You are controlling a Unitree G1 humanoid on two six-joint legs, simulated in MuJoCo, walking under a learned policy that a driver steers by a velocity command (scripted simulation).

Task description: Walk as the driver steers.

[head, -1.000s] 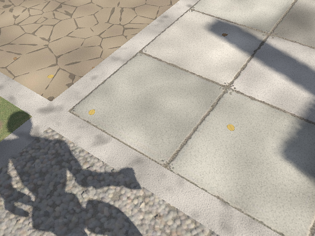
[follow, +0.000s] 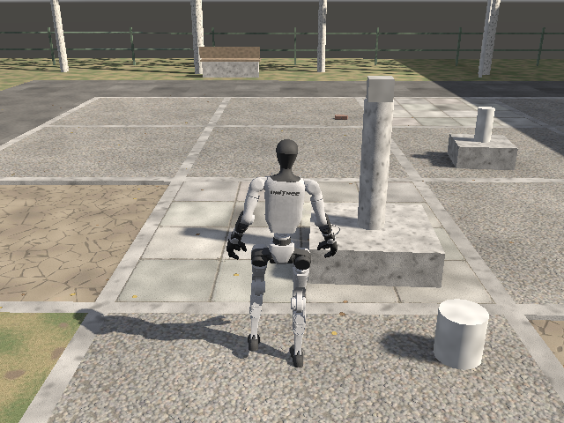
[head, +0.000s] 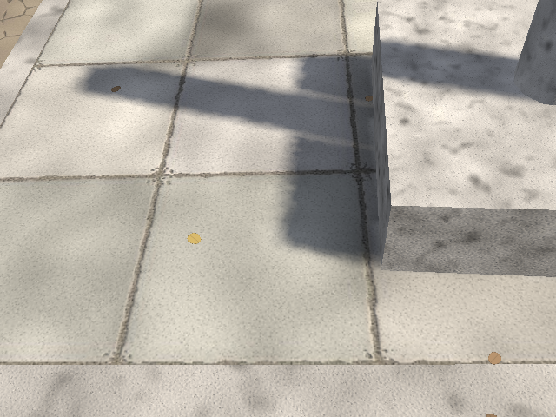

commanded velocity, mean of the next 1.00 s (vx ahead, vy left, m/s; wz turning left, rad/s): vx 0.15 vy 0.00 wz -0.07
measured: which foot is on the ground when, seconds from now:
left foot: up 0.00-0.22, down 0.24-1.00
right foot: down 0.00-0.26, up 0.28-0.60, down 0.62-1.00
